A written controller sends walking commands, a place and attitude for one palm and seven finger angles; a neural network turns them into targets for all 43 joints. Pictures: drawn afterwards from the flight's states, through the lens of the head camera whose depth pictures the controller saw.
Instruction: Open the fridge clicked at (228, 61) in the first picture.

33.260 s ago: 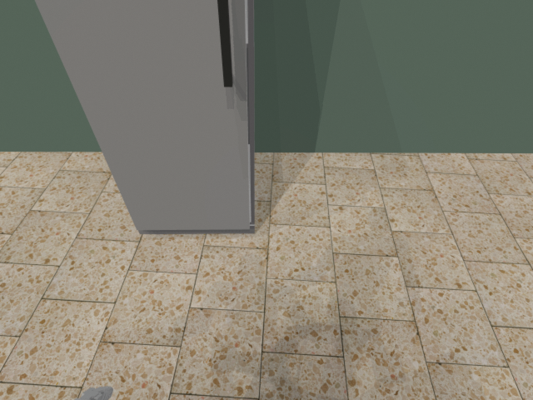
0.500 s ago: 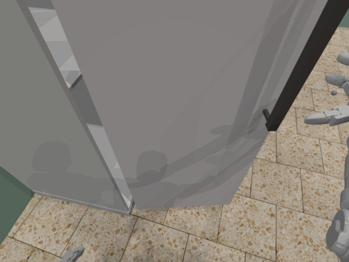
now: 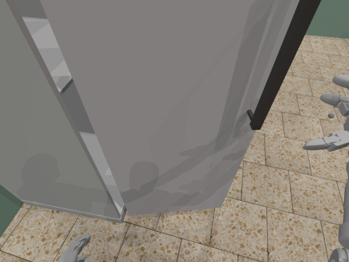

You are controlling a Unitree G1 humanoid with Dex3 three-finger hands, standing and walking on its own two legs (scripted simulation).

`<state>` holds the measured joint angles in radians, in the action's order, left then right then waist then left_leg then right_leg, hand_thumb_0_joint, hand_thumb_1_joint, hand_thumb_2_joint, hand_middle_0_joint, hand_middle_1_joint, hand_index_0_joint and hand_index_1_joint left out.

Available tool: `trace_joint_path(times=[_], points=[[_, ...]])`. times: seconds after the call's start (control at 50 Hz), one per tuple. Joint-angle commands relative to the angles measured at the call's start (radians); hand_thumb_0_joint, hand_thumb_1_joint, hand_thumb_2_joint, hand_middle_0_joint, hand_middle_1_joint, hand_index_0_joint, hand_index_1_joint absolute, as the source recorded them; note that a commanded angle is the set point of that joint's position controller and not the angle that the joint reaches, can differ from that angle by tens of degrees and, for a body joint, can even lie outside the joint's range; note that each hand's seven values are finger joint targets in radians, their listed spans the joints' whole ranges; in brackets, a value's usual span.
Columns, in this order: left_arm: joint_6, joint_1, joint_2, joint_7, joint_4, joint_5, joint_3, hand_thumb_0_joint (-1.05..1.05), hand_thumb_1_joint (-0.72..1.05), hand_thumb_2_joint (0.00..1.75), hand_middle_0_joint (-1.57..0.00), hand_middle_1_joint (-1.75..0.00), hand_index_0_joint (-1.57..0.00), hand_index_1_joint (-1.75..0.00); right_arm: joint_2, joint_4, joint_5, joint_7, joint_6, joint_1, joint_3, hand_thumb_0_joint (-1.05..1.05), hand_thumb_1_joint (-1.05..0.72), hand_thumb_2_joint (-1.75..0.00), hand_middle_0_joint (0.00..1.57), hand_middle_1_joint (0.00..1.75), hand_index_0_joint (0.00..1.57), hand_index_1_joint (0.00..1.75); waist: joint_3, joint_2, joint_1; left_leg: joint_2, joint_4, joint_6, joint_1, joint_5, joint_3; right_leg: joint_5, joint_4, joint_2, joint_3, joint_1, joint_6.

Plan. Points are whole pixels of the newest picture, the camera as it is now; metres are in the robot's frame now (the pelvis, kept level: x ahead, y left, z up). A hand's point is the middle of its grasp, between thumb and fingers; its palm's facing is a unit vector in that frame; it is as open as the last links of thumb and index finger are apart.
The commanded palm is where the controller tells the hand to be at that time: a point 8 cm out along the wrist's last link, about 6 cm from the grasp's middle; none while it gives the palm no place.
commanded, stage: slip the hand off the handle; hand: right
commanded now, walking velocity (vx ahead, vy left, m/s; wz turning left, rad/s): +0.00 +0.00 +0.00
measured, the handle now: (277, 60) +0.49 -0.19 +0.24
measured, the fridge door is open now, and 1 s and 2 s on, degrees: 74 74 74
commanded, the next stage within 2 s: draw the hand back to the body in 0.26 s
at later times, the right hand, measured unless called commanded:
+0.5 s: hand (333, 139) +0.32 -0.27 +0.18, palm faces +0.07 +1.00 -0.03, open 14.7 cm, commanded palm +0.28 -0.31 +0.19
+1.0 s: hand out of the picture +0.25 -0.27 +0.17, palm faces +0.27 +0.95 -0.17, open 14.1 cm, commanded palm +0.20 -0.30 +0.19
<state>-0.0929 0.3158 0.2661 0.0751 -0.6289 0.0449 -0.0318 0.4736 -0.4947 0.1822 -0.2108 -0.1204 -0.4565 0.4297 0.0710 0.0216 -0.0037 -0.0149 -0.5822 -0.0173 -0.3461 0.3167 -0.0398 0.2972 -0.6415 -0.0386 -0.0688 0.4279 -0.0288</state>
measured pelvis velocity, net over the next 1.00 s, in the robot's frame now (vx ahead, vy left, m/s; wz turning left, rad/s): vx -0.01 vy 0.02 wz -0.03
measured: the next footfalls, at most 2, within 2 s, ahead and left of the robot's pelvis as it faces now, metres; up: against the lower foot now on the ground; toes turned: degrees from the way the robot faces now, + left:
none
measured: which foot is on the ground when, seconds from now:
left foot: down 0.00-1.00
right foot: down 0.00-1.00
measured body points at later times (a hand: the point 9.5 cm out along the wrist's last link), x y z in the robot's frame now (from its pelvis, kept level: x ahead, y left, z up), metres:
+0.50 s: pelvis -0.01 +0.02 +0.01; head -0.02 +0.02 +0.46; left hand +0.16 +0.25 -0.08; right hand +0.31 -0.32 +0.19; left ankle -0.01 +0.13 -0.73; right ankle +0.02 -0.10 -0.73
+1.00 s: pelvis -0.01 +0.02 +0.01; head -0.03 +0.02 +0.46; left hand +0.19 +0.23 -0.05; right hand +0.23 -0.32 +0.18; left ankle -0.01 +0.14 -0.73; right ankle +0.02 -0.10 -0.73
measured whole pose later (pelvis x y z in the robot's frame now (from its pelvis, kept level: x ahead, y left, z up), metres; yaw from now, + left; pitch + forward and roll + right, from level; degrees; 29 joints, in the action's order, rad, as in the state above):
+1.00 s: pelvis -0.01 +0.02 +0.01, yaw -2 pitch -3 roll +1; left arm -0.21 0.19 0.26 0.09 -0.62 0.03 -0.08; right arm 0.42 0.00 0.23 -0.20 0.04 -0.02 0.37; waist 0.00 0.03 0.06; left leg -0.01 -0.45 0.00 -0.15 0.25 -0.08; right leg 0.22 -0.51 -0.03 -0.03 0.25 -0.01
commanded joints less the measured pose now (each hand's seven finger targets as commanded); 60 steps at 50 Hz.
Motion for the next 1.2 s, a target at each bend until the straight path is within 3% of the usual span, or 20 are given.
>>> trace_joint_path(times=[0.0,0.06,0.16,0.24,0.36,0.38,0.44,0.52,0.6,0.62,0.72,0.86,0.88,0.9,0.92,0.96,1.0,1.06,1.14,1.18], points=[[-0.053,-0.062,0.15,0.025,0.127,0.012,0.053,0.0,0.9,0.9,-0.2,-0.3,-0.2,-0.3,0.27,0.222,0.025,-0.008,-0.013,-0.365,0.034,0.0,0.55,-0.2,0.25,1.15,0.25,1.15,0.215,0.059,0.004,0.05,0.074,0.04,-0.037,-0.169,-0.008,-0.182,0.118,0.011,0.092,-0.241,0.002],[-0.059,-0.089,0.141,0.027,0.14,0.016,0.046,0.0,0.9,0.9,-0.2,-0.3,-0.2,-0.3,0.246,0.274,0.029,-0.01,0.019,-0.339,0.012,0.0,0.55,-0.2,0.25,1.15,0.25,1.15,0.206,0.082,0.013,0.046,0.082,0.043,-0.026,-0.174,-0.006,-0.18,0.124,0.014,0.091,-0.252,0.002],[-0.066,-0.11,0.136,0.033,0.144,0.017,0.037,0.0,0.9,0.9,-0.2,-0.3,-0.2,-0.3,0.26,0.313,0.049,-0.014,0.019,-0.289,0.044,0.0,0.55,-0.2,0.25,1.15,0.25,1.15,0.196,0.028,0.018,0.045,0.09,0.042,0.002,-0.173,-0.005,-0.172,0.127,0.015,0.089,-0.238,0.001],[-0.081,-0.134,0.13,0.035,0.149,0.012,0.035,0.0,0.9,0.9,-0.2,-0.3,-0.2,-0.3,0.27,0.409,0.056,-0.02,-0.005,-0.255,0.059,0.0,0.55,-0.2,0.25,1.15,0.25,1.15,0.238,0.089,0.034,0.043,0.085,0.046,0.03,-0.203,0.001,-0.21,0.12,0.02,0.083,-0.275,0.001],[-0.095,-0.142,0.131,0.054,0.114,0.019,0.028,0.0,0.9,0.9,-0.2,-0.3,-0.2,-0.3,0.256,0.338,0.054,-0.028,0.027,-0.333,0.016,0.0,0.55,-0.2,0.25,1.15,0.25,1.15,0.147,0.079,-0.001,0.036,0.117,0.039,-0.017,-0.121,0.004,-0.106,0.134,0.022,0.088,-0.237,-0.001],[-0.098,-0.152,0.162,0.066,0.113,0.037,0.016,0.0,0.9,0.9,-0.2,-0.3,-0.2,-0.3,0.208,0.231,0.112,-0.142,0.089,-0.325,-0.071,0.0,0.55,-0.2,0.25,1.15,0.25,1.15,0.182,0.083,-0.032,0.031,0.133,0.044,0.033,-0.131,0.008,-0.093,0.155,0.019,0.09,-0.271,-0.004],[-0.107,-0.173,0.163,0.086,0.147,0.047,0.01,0.0,0.9,0.9,-0.2,-0.3,-0.2,-0.3,0.354,0.26,0.163,-0.274,0.157,-0.319,0.043,0.0,0.55,-0.2,0.25,1.15,0.25,1.15,0.245,0.055,0.017,0.02,0.141,0.043,0.118,-0.215,0.022,-0.161,0.146,0.035,0.088,-0.278,-0.016],[-0.122,-0.19,0.148,0.059,0.184,0.038,-0.003,0.0,0.9,0.9,-0.2,-0.3,-0.2,-0.3,0.441,0.299,0.199,-0.348,0.167,-0.243,0.135,0.0,0.55,-0.2,0.25,1.15,0.25,1.15,0.243,0.073,0.056,0.023,0.141,0.045,0.154,-0.266,0.032,-0.221,0.146,0.046,0.099,-0.283,-0.009],[-0.128,-0.188,0.144,0.02,0.213,0.04,0.005,0.0,0.9,0.9,-0.2,-0.3,-0.2,-0.3,0.387,0.265,0.23,-0.336,0.164,-0.037,0.173,0.0,0.55,-0.2,0.25,1.15,0.25,1.15,0.156,-0.025,0.071,0.021,0.137,0.04,0.141,-0.269,0.024,-0.205,0.159,0.038,0.084,-0.228,-0.007],[-0.128,-0.194,0.147,0.011,0.219,0.04,0.009,0.0,0.9,0.9,-0.2,-0.3,-0.2,-0.3,0.38,0.266,0.238,-0.335,0.172,0.022,0.185,0.0,0.55,-0.2,0.25,1.15,0.25,1.15,0.148,-0.023,0.083,0.014,0.137,0.038,0.155,-0.277,0.039,-0.21,0.15,0.037,0.074,-0.214,-0.005],[-0.126,-0.216,0.144,0.003,0.243,0.053,0.014,0.0,0.9,0.9,-0.2,-0.3,-0.2,-0.3,0.255,0.418,0.229,-0.34,0.232,0.039,0.062,0.0,0.55,-0.2,0.25,1.15,0.25,1.15,0.108,0.041,0.055,0.021,0.151,0.026,0.1,-0.234,0.037,-0.178,0.155,0.032,0.057,-0.251,-0.005],[-0.169,-0.217,0.129,0.036,0.218,0.035,0.005,0.0,0.9,0.9,-0.2,-0.3,-0.2,-0.3,0.315,0.671,0.23,-0.276,0.152,0.002,0.121,0.0,0.37,-0.29,0.24,1.04,0.24,1.04,0.136,0.057,0.043,0.043,0.187,0.029,0.11,-0.155,0.018,-0.141,0.185,0.035,0.082,-0.326,-0.013],[-0.172,-0.215,0.117,0.023,0.169,-0.017,0.01,0.0,0.9,0.9,-0.2,-0.3,-0.2,-0.3,0.36,0.717,0.055,-0.057,0.088,0.014,0.12,0.0,0.33,-0.31,0.24,1.02,0.24,1.02,-0.009,0.011,0.056,0.035,0.278,0.024,0.021,-0.078,0.036,-0.094,0.209,0.044,0.079,-0.27,-0.007],[-0.176,-0.229,0.112,0.026,0.153,-0.019,0.011,0.0,0.9,0.9,-0.2,-0.3,-0.2,-0.3,0.207,0.661,0.049,0.035,0.08,0.116,0.045,0.0,0.3,-0.32,0.24,1.0,0.24,1.0,-0.04,0.002,0.033,0.023,0.278,0.023,0.025,-0.032,0.023,-0.037,0.232,0.034,0.084,-0.274,0.001],[-0.178,-0.241,0.119,0.03,0.147,-0.018,0.016,0.0,0.9,0.9,-0.2,-0.3,-0.2,-0.3,0.181,0.675,0.047,0.083,0.082,0.162,0.045,0.0,0.26,-0.34,0.24,0.98,0.24,0.98,-0.056,-0.047,0.047,0.021,0.289,0.022,0.041,-0.012,0.022,-0.005,0.246,0.028,0.091,-0.264,0.002],[-0.166,-0.248,0.102,0.035,0.127,-0.019,0.016,0.0,0.9,0.9,-0.2,-0.3,-0.2,-0.3,0.156,0.742,0.008,0.158,0.066,0.239,0.038,0.0,0.19,-0.37,0.24,0.94,0.24,0.94,0.007,0.104,0.054,0.009,0.264,0.026,0.096,-0.028,0.024,-0.001,0.261,0.026,0.072,-0.307,0.003],[-0.163,-0.243,0.096,0.029,0.116,-0.027,0.017,0.0,0.9,0.9,-0.2,-0.3,-0.2,-0.3,0.128,0.814,-0.019,0.21,0.04,0.296,0.025,0.0,0.12,-0.41,0.24,0.89,0.24,0.89,0.081,0.182,0.063,0.013,0.235,0.035,0.157,-0.107,0.016,-0.051,0.282,0.023,0.079,-0.355,0.009],[-0.158,-0.243,0.098,0.025,0.113,-0.036,0.025,0.0,0.9,0.9,-0.2,-0.3,-0.2,-0.3,0.11,0.896,-0.05,0.26,0.024,0.357,0.003,0.0,0.01,-0.46,0.23,0.83,0.23,0.83,0.135,0.114,0.062,0.02,0.231,0.03,0.203,-0.175,0.017,-0.141,0.283,0.014,0.067,-0.387,0.004],[-0.141,-0.254,0.101,0.028,0.102,-0.043,0.032,0.0,0.9,0.9,-0.2,-0.3,-0.2,-0.3,0.114,0.896,-0.072,0.295,0.024,0.43,0.013,0.0,-0.14,-0.53,0.23,0.75,0.23,0.75,0.061,-0.008,0.06,0.026,0.253,0.022,0.21,-0.196,0.014,-0.173,0.297,0.013,0.057,-0.367,-0.006],[-0.128,-0.263,0.095,0.028,0.101,-0.042,0.032,0.0,0.9,0.9,-0.2,-0.3,-0.2,-0.3,0.099,0.904,-0.08,0.298,0.024,0.454,0.005,0.0,-0.21,-0.57,0.22,0.7,0.22,0.7,0.026,-0.001,0.063,0.027,0.254,0.023,0.208,-0.2,0.01,-0.189,0.304,0.014,0.056,-0.369,-0.005]])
